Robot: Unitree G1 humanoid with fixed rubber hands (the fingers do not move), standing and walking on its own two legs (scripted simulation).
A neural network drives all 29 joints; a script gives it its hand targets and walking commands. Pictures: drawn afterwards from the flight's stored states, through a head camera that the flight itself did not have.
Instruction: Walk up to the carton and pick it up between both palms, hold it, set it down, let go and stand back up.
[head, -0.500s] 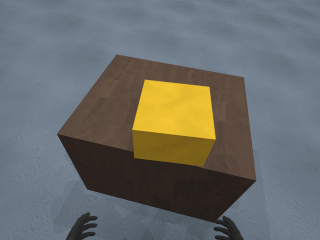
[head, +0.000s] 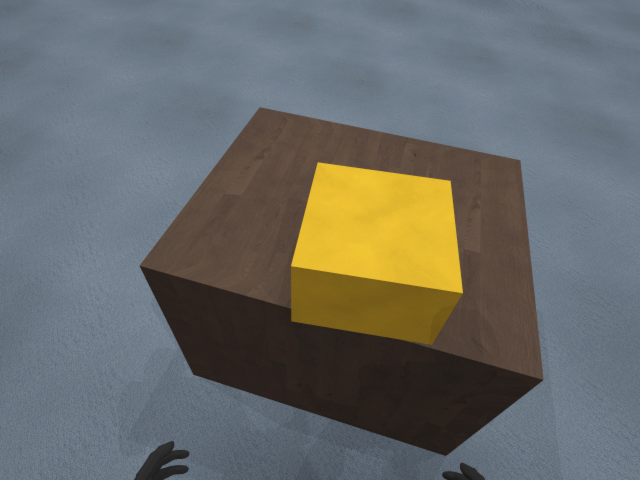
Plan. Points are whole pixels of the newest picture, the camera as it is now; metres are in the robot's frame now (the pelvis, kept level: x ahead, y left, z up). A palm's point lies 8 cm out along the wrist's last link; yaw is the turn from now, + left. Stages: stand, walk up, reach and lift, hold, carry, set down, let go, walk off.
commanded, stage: walk up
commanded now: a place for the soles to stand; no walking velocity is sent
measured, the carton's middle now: (372, 249) +0.52 -0.10 -0.10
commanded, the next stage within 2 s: none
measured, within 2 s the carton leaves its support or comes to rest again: neither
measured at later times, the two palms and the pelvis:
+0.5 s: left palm out of the picture +0.12 +0.22 -0.11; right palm out of the picture +0.13 -0.22 -0.11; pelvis +0.02 +0.00 +0.00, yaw +2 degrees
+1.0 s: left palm (178, 439) +0.18 +0.19 -0.09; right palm out of the picture +0.06 -0.28 -0.11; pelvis +0.03 -0.04 +0.00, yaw +0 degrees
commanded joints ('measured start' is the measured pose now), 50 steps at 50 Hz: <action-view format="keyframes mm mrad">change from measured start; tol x8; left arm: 1 5 82 16 -77 -3 -21 4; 26 20 117 30 -49 -12 0 17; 44 -153 69 13 -157 30 5 -22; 50 12 30 4 -91 1 -13 -6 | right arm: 1 -20 -74 -22 -97 -1 -17 -7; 27 -72 -56 -21 -130 -15 -8 -29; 40 133 -165 -82 -107 -23 -6 -62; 45 83 -150 -74 -100 -28 -27 -73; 50 -144 -155 -60 -122 -6 -14 -41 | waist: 1 4 32 -10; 17 -13 83 -28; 28 11 -57 14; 42 -112 133 76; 50 42 121 -33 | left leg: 1 -24 74 -114 -83 216 27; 20 2 127 -253 -91 406 81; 28 -117 30 -37 21 190 2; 33 37 96 -217 -72 435 74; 36 92 220 -439 -177 391 163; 39 219 341 -590 -295 -203 223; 41 218 378 -633 -323 -187 242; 47 192 274 -332 -252 236 170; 50 -50 150 -90 -137 201 60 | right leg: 1 0 -83 100 -116 141 -46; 19 -15 -35 48 -10 178 -20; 24 194 -121 98 -69 352 -75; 31 56 -119 27 -43 336 -60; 36 -136 6 40 80 -40 -7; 39 -408 37 82 297 -350 -19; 45 -494 -17 192 368 -200 9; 48 -291 -17 152 159 -50 28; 50 0 16 98 -60 247 27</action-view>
